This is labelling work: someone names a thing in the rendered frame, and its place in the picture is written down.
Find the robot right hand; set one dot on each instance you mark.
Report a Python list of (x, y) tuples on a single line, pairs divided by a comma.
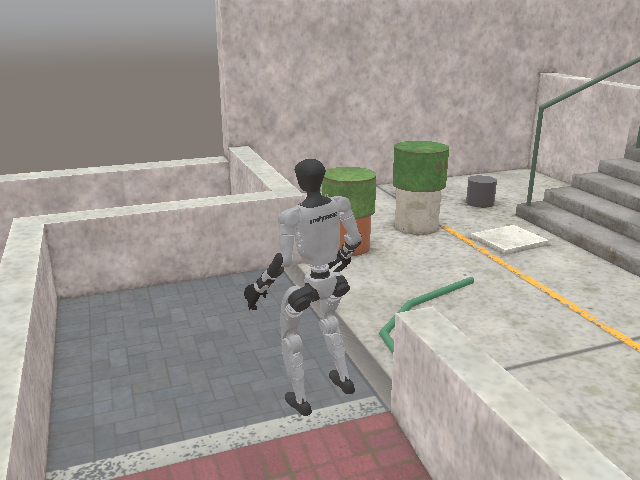
[(344, 264)]

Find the robot left upper arm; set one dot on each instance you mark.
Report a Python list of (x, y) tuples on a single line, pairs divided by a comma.
[(287, 221)]

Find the robot head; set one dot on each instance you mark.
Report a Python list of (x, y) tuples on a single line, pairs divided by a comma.
[(310, 174)]

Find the robot left hand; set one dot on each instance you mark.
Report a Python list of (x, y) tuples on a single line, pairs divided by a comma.
[(252, 296)]

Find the right robot shin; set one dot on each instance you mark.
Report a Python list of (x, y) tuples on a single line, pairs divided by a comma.
[(335, 345)]

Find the right robot forearm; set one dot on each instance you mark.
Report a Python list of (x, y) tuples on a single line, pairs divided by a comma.
[(347, 250)]

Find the robot right upper arm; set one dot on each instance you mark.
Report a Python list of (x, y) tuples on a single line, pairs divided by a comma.
[(347, 218)]

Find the left robot forearm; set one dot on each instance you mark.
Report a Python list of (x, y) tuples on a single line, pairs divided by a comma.
[(268, 277)]

